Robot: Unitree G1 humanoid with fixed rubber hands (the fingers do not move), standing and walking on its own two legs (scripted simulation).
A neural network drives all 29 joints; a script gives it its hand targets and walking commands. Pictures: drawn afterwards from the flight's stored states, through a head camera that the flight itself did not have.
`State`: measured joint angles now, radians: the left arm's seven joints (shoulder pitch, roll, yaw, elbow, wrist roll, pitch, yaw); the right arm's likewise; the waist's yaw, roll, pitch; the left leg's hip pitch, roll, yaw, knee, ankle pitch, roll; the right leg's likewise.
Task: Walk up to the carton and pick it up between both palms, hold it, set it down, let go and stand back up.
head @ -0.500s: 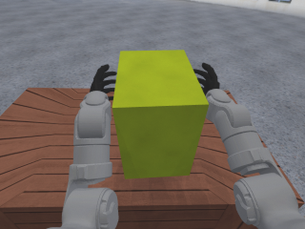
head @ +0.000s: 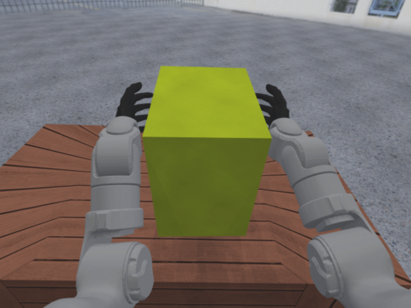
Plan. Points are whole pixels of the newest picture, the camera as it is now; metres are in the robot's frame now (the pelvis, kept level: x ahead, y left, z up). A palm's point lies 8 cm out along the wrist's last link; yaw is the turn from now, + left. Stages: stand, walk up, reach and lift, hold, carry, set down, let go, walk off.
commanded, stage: hold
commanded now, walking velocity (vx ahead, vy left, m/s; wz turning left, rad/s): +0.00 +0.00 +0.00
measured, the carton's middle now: (202, 150) +0.39 +0.01 +0.18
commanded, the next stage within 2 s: none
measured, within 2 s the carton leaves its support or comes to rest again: neither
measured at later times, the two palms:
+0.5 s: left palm (129, 123) +0.36 +0.14 +0.26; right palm (278, 125) +0.37 -0.13 +0.25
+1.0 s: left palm (131, 132) +0.35 +0.14 +0.24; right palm (281, 132) +0.36 -0.13 +0.24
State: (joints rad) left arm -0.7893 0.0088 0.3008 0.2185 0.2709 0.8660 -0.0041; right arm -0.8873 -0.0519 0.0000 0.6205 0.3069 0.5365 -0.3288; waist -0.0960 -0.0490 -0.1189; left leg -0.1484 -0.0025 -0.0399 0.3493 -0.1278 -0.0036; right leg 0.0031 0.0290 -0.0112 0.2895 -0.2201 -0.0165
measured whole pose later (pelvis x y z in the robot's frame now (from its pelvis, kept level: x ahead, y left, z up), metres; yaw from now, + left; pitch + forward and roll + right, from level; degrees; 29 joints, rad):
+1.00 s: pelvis -0.01 +0.00 +0.00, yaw -1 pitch -5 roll -1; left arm -0.76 -0.04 0.30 0.18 0.29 0.88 0.03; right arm -0.86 -0.08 0.01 0.60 0.34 0.56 -0.31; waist -0.07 -0.02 -0.10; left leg -0.15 0.01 -0.02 0.36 -0.13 0.00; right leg -0.01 0.04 0.01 0.30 -0.21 -0.01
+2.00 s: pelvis +0.00 +0.00 +0.00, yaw -1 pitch -4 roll -1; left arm -0.83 0.01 0.34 0.26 0.28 0.85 -0.03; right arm -0.90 -0.04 -0.01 0.63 0.28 0.55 -0.34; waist -0.07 -0.05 -0.13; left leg -0.16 0.00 -0.04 0.35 -0.13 -0.01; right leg -0.02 0.04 -0.01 0.30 -0.22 -0.02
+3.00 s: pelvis +0.01 +0.01 +0.00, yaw -1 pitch -4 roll -1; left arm -0.67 -0.05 0.27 0.08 0.29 0.89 0.02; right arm -0.81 -0.09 0.06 0.53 0.40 0.56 -0.35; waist -0.12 -0.04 -0.10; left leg -0.14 0.00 -0.03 0.37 -0.16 0.00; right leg 0.03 0.04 0.01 0.26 -0.21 -0.01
